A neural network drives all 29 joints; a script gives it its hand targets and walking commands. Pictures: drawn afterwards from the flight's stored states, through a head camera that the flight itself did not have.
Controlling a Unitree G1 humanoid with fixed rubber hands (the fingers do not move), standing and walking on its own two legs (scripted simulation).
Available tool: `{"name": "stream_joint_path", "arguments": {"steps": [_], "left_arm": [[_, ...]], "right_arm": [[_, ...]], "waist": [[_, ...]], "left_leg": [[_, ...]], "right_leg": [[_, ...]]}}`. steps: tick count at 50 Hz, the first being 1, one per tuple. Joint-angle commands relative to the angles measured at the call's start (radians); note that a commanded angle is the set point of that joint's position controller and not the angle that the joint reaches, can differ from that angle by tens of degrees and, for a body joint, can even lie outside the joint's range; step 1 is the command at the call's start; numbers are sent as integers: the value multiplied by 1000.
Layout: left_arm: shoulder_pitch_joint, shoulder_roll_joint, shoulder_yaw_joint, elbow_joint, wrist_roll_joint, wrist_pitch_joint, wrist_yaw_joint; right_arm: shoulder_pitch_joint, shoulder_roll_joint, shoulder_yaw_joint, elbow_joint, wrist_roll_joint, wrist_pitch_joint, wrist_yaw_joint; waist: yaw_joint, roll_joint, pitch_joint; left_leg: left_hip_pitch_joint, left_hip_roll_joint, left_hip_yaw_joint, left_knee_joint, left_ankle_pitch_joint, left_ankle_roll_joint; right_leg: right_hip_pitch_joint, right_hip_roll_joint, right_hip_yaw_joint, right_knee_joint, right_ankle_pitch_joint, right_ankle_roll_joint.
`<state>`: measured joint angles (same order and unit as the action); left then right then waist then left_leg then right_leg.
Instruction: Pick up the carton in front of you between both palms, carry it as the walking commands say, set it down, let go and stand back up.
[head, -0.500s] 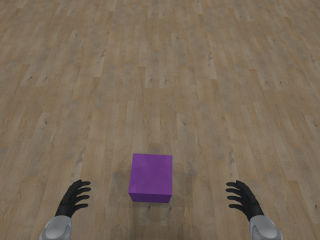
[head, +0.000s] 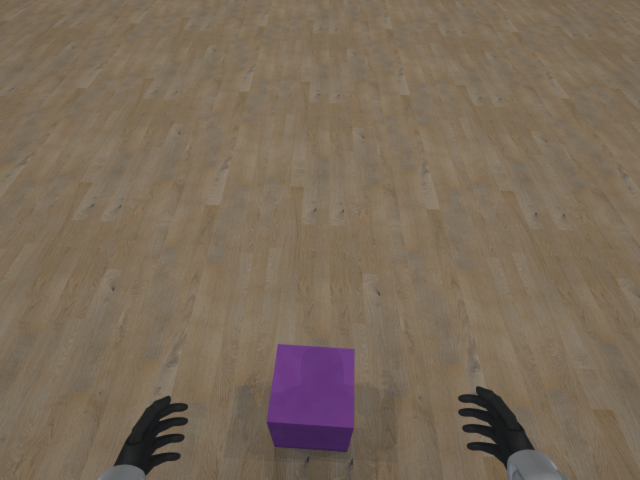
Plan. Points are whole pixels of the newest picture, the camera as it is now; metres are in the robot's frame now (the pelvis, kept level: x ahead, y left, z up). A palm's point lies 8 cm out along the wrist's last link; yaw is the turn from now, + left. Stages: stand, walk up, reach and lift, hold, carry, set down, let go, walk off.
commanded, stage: let go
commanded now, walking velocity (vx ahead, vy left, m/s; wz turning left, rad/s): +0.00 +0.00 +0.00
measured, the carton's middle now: (313, 399) +0.42 +0.01 -0.65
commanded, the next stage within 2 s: stand in 0.02 s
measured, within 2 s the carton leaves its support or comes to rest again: neither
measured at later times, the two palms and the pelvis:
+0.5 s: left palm (93, 476) +0.15 +0.29 -0.08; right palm (550, 455) +0.16 -0.29 -0.09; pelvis +0.02 +0.00 +0.00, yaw +0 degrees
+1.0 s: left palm out of the picture +0.12 +0.29 -0.09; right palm out of the picture +0.13 -0.30 -0.09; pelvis +0.01 +0.00 +0.00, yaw +0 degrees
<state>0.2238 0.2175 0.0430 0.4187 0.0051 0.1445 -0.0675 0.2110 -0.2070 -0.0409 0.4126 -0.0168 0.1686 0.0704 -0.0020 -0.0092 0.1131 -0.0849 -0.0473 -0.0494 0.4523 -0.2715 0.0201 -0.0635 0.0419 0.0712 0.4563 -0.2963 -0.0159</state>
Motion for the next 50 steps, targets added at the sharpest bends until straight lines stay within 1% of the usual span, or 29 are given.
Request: {"name": "stream_joint_path", "arguments": {"steps": [1, 2, 3, 4, 5, 6, 7, 10, 14, 18, 25, 29, 34, 50], "left_arm": [[5, 96, 22, -54, -14, -49, 34], [-42, 225, 53, 49, 31, -76, 68], [-27, 243, 59, 62, 43, -91, 78], [-38, 240, 61, 70, 46, -104, 80], [-48, 226, 58, 70, 45, -111, 81], [-57, 217, 51, 74, 45, -119, 81], [-58, 213, 46, 89, 44, -128, 79], [-58, 213, 44, 126, 35, -139, 79], [-45, 236, 43, 163, 28, -144, 83], [-37, 256, 40, 198, 27, -146, 89], [-41, 274, 33, 245, 25, -150, 96], [-50, 278, 29, 269, 23, -152, 98], [-63, 282, 24, 298, 21, -154, 99], [-91, 303, 19, 391, 17, -160, 91]], "right_arm": [[-33, -115, -17, -122, -1, 43, -47], [-75, -208, -46, 31, -11, -38, -86], [-64, -206, -47, 47, -20, -73, -97], [-68, -214, -49, 66, -25, -95, -99], [-66, -210, -46, 76, -25, -112, -97], [-74, -211, -44, 88, -26, -129, -94], [-71, -213, -43, 109, -25, -142, -90], [-85, -222, -44, 155, -23, -161, -87], [-79, -242, -43, 202, -19, -170, -91], [-75, -264, -42, 246, -18, -175, -95], [-82, -280, -32, 302, -17, -180, -99], [-90, -284, -27, 326, -15, -182, -101], [-100, -290, -22, 354, -13, -184, -102], [-121, -316, -9, 446, -11, -192, -97]], "waist": [[11, 17, -108], [10, 53, -69], [10, 40, -64], [4, 27, -57], [-3, 19, -56], [-3, 15, -70], [-4, 16, -90], [1, 22, -148], [3, 4, -187], [2, 1, -192], [3, 8, -183], [4, 12, -181], [2, 13, -174], [1, 7, -121]], "left_leg": [[108, 29, -2, -10, 333, -24], [-110, 80, -35, -15, 132, -32], [-133, 66, -45, -31, 9, -25], [-132, 63, -50, -27, -44, -18], [-113, 71, -63, -22, -55, -17], [-111, 79, -73, -16, -44, -17], [-102, 84, -78, -17, -13, -11], [-75, 99, -73, 9, 154, -10], [-47, 106, -71, 24, 276, -12], [-29, 112, -75, 22, 344, -9], [-13, 116, -78, 12, 407, -7], [-6, 118, -82, 4, 415, -7], [-2, 120, -87, -15, 396, -7], [-17, 128, -109, -99, 240, 0]], "right_leg": [[-126, 15, -50, -37, 191, 31], [-169, -53, -2, -44, 132, 45], [-166, -66, 23, -43, 80, 38], [-187, -74, 39, -50, 34, 31], [-213, -79, 51, -63, -5, 23], [-223, -78, 58, -62, -10, 16], [-213, -76, 59, -59, 11, 12], [-168, -84, 60, -33, 147, 11], [-131, -92, 60, -17, 263, 12], [-117, -98, 61, -13, 324, 9], [-98, -106, 64, -15, 384, 7], [-87, -108, 66, -21, 395, 5], [-79, -111, 72, -38, 381, 3], [-77, -120, 98, -121, 242, -5]]}}
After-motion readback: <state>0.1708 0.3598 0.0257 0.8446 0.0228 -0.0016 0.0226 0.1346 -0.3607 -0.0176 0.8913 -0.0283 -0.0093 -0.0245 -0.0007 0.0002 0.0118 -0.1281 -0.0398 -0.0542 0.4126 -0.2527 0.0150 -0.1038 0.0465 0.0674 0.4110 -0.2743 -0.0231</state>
